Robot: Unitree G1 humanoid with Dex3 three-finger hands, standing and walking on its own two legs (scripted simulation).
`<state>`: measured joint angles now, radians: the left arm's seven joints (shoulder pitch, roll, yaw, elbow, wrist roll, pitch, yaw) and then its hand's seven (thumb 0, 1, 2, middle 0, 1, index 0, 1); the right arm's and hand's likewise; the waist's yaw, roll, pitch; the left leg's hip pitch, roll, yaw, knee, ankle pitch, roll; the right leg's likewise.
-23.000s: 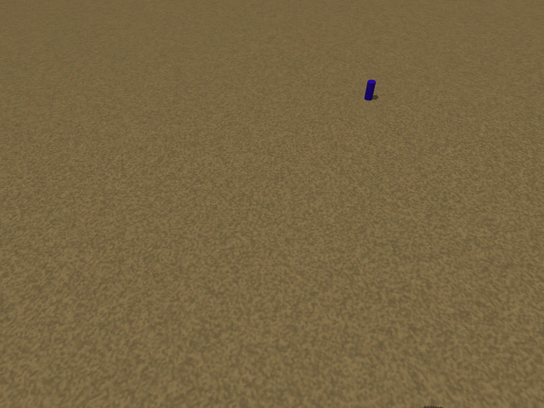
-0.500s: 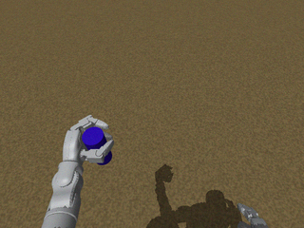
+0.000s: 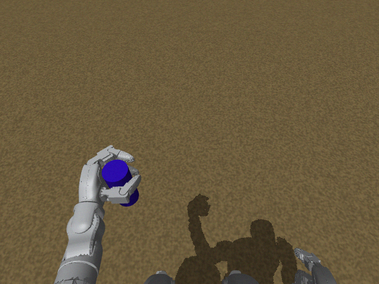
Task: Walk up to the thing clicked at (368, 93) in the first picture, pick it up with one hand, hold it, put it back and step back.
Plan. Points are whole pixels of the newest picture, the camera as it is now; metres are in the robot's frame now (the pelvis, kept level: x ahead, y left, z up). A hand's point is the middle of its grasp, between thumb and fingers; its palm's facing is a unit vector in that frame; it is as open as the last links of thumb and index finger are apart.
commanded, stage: crouch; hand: left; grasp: from the side
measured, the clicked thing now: (122, 184) +0.33 +0.18 -0.02
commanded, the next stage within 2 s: lower in 1.64 s
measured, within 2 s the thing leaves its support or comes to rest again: neither
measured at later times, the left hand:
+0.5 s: hand (138, 204) +0.37 +0.18 -0.23, palm faces +0.04 -1.00 -0.02, open 7.1 cm
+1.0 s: hand (144, 219) +0.37 +0.20 -0.42, palm faces +0.05 -1.00 -0.02, open 7.1 cm
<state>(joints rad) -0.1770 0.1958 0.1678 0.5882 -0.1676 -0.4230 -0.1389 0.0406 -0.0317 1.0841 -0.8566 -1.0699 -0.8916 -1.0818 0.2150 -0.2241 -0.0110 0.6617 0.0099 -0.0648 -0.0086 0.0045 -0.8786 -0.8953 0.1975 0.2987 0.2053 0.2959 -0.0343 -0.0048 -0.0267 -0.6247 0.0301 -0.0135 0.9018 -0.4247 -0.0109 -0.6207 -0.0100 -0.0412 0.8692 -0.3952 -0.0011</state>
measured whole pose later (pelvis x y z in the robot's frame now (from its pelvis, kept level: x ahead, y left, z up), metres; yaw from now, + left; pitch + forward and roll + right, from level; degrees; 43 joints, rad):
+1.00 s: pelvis -0.09 +0.01 -0.37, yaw -3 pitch +30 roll -5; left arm -0.71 0.43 0.44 1.19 -0.08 -0.81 -0.22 0.03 -0.04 1.10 -0.86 -1.08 -0.89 -1.09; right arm 0.09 -0.28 0.06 0.73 -0.12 -0.04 0.10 0.00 -0.91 -0.90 0.20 0.30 0.20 0.30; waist -0.15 -0.03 -0.08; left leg -2.16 0.01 -0.09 2.32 -0.68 -0.01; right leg -2.14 -0.03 -0.06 2.24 -0.63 0.00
